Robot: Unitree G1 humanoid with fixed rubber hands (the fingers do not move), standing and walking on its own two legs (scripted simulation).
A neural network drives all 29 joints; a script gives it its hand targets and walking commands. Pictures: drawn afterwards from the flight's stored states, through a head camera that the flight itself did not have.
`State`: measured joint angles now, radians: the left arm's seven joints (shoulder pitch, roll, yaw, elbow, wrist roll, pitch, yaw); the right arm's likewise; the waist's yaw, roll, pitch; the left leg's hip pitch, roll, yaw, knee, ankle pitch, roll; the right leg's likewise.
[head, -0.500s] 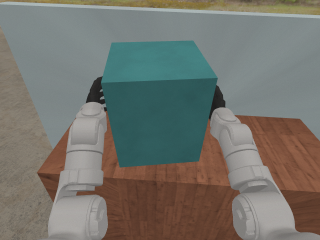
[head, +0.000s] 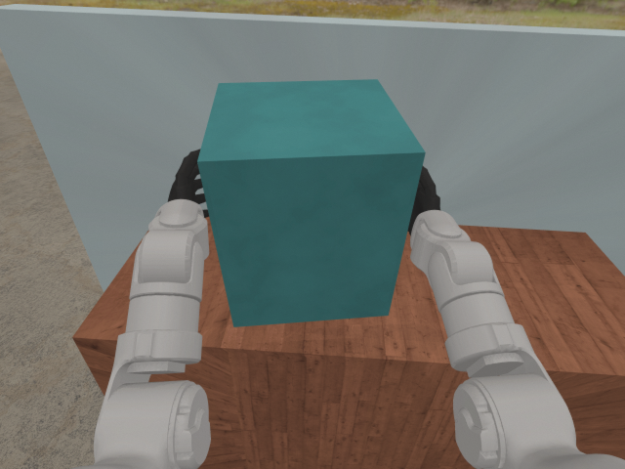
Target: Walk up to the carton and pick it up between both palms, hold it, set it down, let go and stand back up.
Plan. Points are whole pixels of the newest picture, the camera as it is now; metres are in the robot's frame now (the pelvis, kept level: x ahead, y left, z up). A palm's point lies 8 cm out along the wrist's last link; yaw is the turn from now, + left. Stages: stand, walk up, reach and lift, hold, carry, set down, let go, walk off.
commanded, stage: hold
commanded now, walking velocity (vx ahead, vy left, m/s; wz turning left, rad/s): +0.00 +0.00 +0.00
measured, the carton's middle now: (305, 202) +0.39 +0.03 +0.21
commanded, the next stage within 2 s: none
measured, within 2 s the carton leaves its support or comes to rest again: neither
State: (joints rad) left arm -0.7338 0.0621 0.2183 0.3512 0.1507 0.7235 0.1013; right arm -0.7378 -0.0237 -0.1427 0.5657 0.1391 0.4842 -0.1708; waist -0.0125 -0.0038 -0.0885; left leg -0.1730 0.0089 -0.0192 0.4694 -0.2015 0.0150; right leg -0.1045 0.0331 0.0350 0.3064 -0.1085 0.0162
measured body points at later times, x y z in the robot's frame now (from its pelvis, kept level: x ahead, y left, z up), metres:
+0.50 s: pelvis +0.00 +0.00 +0.00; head -0.08 +0.02 +0.44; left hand +0.37 +0.18 +0.22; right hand +0.38 -0.13 +0.21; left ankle +0.04 +0.10 -0.74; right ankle +0.04 -0.14 -0.74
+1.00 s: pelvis +0.00 +0.00 +0.00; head -0.08 +0.02 +0.44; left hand +0.37 +0.18 +0.22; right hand +0.38 -0.13 +0.21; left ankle +0.04 +0.10 -0.74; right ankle +0.04 -0.14 -0.74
